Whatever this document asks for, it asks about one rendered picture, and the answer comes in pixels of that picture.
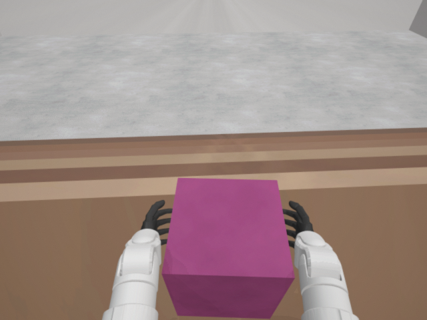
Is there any robot right hand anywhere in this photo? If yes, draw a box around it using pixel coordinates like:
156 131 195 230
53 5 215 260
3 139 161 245
282 201 314 248

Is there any right robot forearm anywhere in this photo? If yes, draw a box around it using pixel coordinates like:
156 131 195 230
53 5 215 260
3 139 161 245
294 231 359 320

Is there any carton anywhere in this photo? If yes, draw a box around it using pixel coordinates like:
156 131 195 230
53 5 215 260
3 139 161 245
161 178 295 319

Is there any left robot forearm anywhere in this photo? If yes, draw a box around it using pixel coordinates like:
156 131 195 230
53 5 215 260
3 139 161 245
102 229 161 320

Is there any robot left hand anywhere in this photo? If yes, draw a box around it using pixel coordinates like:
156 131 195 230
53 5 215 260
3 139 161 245
141 200 173 245

